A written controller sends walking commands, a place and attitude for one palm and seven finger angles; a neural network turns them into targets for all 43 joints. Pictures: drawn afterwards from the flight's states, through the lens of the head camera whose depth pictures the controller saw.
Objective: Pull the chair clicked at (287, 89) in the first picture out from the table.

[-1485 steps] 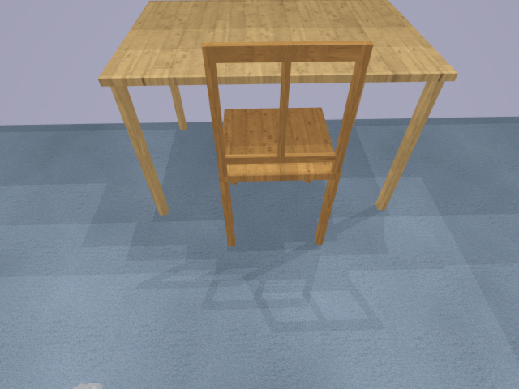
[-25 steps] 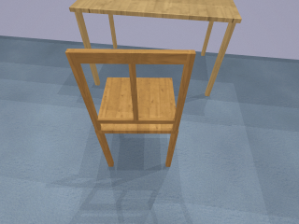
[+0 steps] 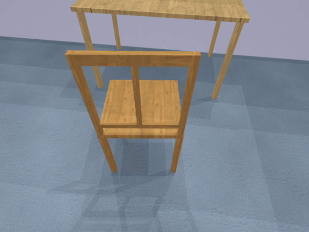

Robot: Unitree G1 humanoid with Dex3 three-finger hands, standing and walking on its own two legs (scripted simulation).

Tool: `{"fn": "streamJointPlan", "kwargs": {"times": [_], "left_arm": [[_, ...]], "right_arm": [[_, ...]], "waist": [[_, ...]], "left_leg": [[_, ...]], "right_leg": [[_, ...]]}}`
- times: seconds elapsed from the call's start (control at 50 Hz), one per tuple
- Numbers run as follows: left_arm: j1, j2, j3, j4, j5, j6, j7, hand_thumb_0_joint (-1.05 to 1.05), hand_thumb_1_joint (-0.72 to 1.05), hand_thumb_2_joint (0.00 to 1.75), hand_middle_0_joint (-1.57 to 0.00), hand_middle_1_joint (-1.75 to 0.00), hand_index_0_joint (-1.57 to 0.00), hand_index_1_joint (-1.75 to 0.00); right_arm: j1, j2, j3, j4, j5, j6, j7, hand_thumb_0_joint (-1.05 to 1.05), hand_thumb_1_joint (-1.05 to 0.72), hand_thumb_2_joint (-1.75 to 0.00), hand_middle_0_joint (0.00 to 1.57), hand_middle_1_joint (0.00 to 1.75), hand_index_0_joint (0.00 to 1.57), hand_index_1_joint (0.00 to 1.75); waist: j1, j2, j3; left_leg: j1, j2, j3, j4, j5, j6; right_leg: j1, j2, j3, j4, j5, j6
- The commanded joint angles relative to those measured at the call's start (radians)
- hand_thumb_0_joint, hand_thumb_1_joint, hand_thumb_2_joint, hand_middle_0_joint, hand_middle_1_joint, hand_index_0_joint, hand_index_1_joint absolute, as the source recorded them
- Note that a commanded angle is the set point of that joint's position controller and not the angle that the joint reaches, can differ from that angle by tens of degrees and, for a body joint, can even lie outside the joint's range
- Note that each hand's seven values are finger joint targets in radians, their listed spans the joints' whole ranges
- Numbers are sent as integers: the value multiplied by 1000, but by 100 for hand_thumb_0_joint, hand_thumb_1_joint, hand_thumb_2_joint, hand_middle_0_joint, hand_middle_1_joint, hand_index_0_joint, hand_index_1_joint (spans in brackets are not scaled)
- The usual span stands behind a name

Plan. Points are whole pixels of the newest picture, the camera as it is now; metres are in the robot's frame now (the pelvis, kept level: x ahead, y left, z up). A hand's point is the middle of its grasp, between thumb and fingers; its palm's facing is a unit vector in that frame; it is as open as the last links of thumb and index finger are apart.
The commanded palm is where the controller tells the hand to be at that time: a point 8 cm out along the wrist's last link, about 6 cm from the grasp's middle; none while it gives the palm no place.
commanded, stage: look to check the result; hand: left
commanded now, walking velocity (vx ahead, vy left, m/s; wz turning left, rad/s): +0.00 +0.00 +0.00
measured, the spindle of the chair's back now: (137, 98) +0.61 +0.11 -0.07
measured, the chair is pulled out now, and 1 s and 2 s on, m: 0.61 0.61 0.61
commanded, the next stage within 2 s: stand and wait in 0.12 s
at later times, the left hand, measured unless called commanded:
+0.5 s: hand out of the picture -0.02 +0.15 -0.17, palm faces +0.04 -0.99 -0.17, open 7.4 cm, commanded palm none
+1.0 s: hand out of the picture -0.02 +0.15 -0.17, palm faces +0.04 -0.98 -0.17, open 7.4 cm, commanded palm none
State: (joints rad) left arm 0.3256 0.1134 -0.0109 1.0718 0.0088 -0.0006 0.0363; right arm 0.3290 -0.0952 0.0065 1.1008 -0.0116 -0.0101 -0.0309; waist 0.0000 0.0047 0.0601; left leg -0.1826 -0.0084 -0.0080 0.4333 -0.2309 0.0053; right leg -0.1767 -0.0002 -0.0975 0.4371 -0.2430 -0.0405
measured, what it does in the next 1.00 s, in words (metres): stands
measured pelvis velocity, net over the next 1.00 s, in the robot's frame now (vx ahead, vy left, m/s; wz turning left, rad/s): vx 0.00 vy -0.01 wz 0.00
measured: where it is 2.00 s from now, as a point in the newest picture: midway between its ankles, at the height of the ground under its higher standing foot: outside the picture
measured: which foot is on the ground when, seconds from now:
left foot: down 0.00-1.00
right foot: down 0.00-1.00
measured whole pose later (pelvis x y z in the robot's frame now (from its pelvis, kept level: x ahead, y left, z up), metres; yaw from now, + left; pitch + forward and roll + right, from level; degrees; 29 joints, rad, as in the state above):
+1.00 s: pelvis +0.00 -0.01 +0.00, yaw +0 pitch -2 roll +0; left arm 0.33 0.11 -0.01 1.07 0.01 0.00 0.04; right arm 0.34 -0.09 0.01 1.11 -0.01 -0.01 -0.04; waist 0.00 0.01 0.06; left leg -0.17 0.00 -0.01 0.43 -0.23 -0.01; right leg -0.17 0.01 -0.10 0.44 -0.24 -0.05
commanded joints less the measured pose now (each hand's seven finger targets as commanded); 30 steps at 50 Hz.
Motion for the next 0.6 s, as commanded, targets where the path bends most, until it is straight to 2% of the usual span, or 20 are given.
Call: {"fn": "streamJointPlan", "kwargs": {"times": [0.0, 0.06, 0.1, 0.16, 0.2, 0.26, 0.28, 0.36, 0.4, 0.46, 0.5, 0.54, 0.56, 0.58], "left_arm": [[87, 84, 16, -21, -4, -10, 7, 0, 90, 90, -20, -30, -20, -30], [92, 83, 17, -18, -4, -12, 7, 0, 90, 90, -20, -30, -20, -30], [90, 82, 16, -19, -3, -10, 8, 0, 90, 90, -20, -30, -20, -30], [92, 80, 18, -18, -4, -11, 7, 0, 90, 90, -20, -30, -20, -30], [90, 83, 17, -19, -3, -10, 8, 0, 90, 90, -20, -30, -20, -30], [91, 80, 18, -19, -4, -11, 8, 0, 90, 90, -20, -30, -20, -30], [89, 79, 18, -17, -3, -11, 8, 0, 90, 90, -20, -30, -20, -30], [95, 79, 19, -17, -4, -13, 8, 0, 90, 90, -20, -30, -20, -30], [89, 80, 18, -17, -3, -11, 8, 0, 90, 90, -20, -30, -20, -30], [90, 81, 18, -19, -4, -11, 7, 0, 90, 90, -20, -30, -20, -30], [93, 81, 18, -16, -3, -10, 8, 0, 90, 90, -20, -30, -20, -30], [93, 83, 18, -17, -4, -12, 7, 0, 90, 90, -20, -30, -20, -30], [91, 83, 19, -18, -4, -13, 7, 0, 90, 90, -20, -30, -20, -30], [91, 81, 18, -18, -3, -11, 7, 0, 90, 90, -20, -30, -20, -30]], "right_arm": [[105, -76, -7, -12, 2, -3, -9, 0, -90, -90, 20, 30, 20, 30], [104, -76, -7, -10, 3, -6, -10, 0, -90, -90, 20, 30, 20, 30], [102, -74, -8, -9, 3, -3, -10, 0, -90, -90, 20, 30, 20, 30], [105, -75, -7, -10, 3, -6, -11, 0, -90, -90, 20, 30, 20, 30], [106, -75, -7, -9, 4, -5, -11, 0, -90, -90, 20, 30, 20, 30], [110, -77, -7, -10, 4, -5, -11, 0, -90, -90, 20, 30, 20, 30], [106, -74, -8, -9, 4, -3, -11, 0, -90, -90, 20, 30, 20, 30], [106, -72, -6, -5, 4, -6, -11, 0, -90, -90, 20, 30, 20, 30], [109, -71, -7, -5, 4, -2, -11, 0, -90, -90, 20, 30, 20, 30], [113, -71, -6, -5, 3, -2, -10, 0, -90, -90, 20, 30, 20, 30], [108, -70, -7, -5, 3, 0, -11, 0, -90, -90, 20, 30, 20, 30], [114, -72, -6, -5, 3, -3, -11, 0, -90, -90, 20, 30, 20, 30], [114, -70, -6, -5, 4, -3, -11, 0, -90, -90, 20, 30, 20, 30], [113, -69, -6, -6, 4, -1, -12, 0, -90, -90, 20, 30, 20, 30]], "waist": [[-2, 2, 46], [-1, 0, 24], [-2, 11, 51], [-1, 3, 29], [-1, 10, 50], [-1, -14, 30], [0, -12, 53], [0, 3, 34], [-1, -8, 62], [-3, 5, 48], [-1, 0, 70], [-3, 8, 34], [-2, -11, 35], [-1, -3, 57]], "left_leg": [[-41, 85, -86, -69, 115, 45], [-26, 87, -84, -67, 135, 45], [-38, 87, -83, -72, 115, 44], [-27, 88, -85, -72, 128, 45], [-41, 89, -86, -76, 119, 46], [-31, 87, -87, -72, 122, 45], [-37, 87, -83, -76, 108, 46], [-27, 86, -80, -71, 130, 45], [-44, 85, -81, -72, 110, 43], [-41, 83, -81, -71, 94, 42], [-47, 83, -80, -71, 83, 44], [-34, 84, -79, -66, 104, 43], [-35, 85, -78, -66, 112, 42], [-43, 84, -78, -69, 102, 43]], "right_leg": [[-13, -117, 127, -100, 72, -31], [-1, -120, 127, -96, 93, -31], [-15, -117, 128, -101, 75, -32], [-4, -118, 127, -97, 87, -32], [-9, -116, 125, -98, 78, -31], [0, -117, 127, -98, 81, -32], [-15, -116, 125, -106, 68, -33], [-1, -121, 130, -100, 93, -33], [-12, -118, 128, -105, 72, -33], [-10, -118, 131, -109, 51, -34], [-24, -118, 132, -114, 42, -34], [-5, -120, 135, -107, 65, -35], [0, -120, 132, -105, 77, -34], [-9, -118, 127, -111, 68, -35]]}}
